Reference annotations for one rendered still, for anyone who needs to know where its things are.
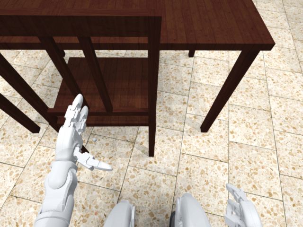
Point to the robot left forearm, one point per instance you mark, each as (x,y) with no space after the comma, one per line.
(57,206)

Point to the table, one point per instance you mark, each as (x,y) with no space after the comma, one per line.
(188,25)

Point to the left robot hand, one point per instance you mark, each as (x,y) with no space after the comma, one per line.
(69,137)

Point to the chair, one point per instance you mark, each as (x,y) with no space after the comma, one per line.
(118,91)

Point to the robot right thigh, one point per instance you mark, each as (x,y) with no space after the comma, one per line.
(190,212)

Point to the robot thigh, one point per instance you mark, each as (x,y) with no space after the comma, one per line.
(190,212)
(122,215)

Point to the right robot hand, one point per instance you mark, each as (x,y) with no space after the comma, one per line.
(245,215)

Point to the robot left thigh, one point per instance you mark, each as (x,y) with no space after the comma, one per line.
(122,215)

